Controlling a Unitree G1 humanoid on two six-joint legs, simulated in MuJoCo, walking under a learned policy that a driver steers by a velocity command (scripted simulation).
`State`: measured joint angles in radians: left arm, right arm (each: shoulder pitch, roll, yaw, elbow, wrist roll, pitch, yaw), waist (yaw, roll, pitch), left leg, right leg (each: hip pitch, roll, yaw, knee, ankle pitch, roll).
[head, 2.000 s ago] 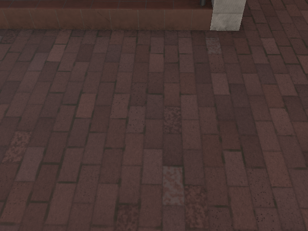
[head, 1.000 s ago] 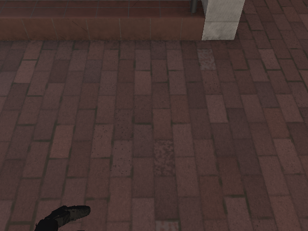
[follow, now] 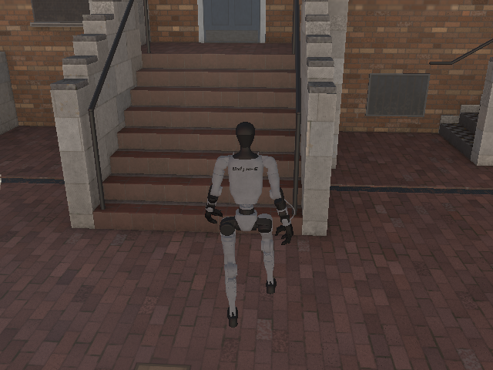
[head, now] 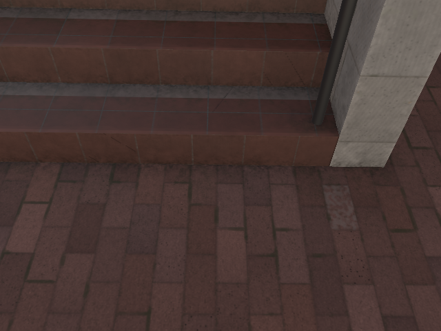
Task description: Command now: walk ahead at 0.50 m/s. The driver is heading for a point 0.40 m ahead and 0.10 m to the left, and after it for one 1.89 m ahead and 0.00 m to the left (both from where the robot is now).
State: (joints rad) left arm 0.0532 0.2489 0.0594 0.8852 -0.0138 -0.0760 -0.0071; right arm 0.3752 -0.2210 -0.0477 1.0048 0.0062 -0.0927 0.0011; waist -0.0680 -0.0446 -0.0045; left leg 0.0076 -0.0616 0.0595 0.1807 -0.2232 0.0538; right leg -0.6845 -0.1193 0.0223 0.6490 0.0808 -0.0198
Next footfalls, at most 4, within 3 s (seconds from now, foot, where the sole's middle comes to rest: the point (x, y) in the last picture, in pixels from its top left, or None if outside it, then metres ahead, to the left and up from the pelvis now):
0.16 right None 0.28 -0.15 -0.78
0.72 left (173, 314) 0.56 0.12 -0.78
1.26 right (199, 220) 0.89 0.03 -0.78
1.74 left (151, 194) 1.02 0.20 -0.78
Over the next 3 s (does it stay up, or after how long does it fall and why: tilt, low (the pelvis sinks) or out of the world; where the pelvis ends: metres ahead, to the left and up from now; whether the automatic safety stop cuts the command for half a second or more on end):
stays up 1.52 -0.12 0.29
